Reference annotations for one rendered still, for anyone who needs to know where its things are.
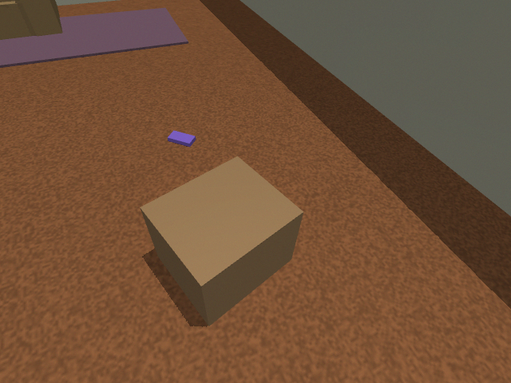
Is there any sofa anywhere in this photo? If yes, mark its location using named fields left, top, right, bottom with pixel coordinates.
left=0, top=0, right=63, bottom=40

